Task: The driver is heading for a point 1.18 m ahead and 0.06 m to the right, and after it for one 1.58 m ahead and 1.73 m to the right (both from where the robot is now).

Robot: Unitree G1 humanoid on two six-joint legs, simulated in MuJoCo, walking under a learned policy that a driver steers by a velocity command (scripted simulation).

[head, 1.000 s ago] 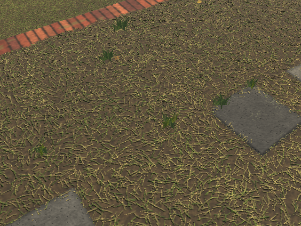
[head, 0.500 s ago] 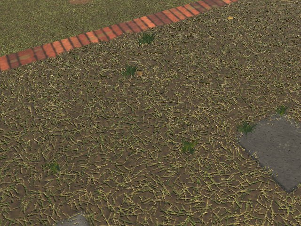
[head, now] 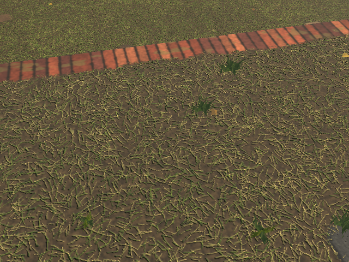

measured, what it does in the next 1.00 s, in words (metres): walks ahead: right foot, then left foot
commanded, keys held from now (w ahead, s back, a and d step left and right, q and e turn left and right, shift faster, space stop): w+q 0.06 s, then w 0.84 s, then w+e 0.10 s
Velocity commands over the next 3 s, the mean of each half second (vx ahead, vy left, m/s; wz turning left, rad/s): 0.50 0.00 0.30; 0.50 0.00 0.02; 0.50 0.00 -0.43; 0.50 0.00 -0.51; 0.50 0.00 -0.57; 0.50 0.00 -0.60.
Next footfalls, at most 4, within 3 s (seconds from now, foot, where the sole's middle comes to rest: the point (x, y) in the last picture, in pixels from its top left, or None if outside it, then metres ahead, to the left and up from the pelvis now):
0.22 right None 0.31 -0.14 -0.78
0.74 left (135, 250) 0.55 0.14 -0.78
1.32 right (185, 177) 0.87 -0.07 -0.78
1.80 left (151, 128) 1.16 0.09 -0.78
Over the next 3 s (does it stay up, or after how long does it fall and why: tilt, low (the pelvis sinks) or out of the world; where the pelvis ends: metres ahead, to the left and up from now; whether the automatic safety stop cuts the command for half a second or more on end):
stays up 1.49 -0.32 -0.01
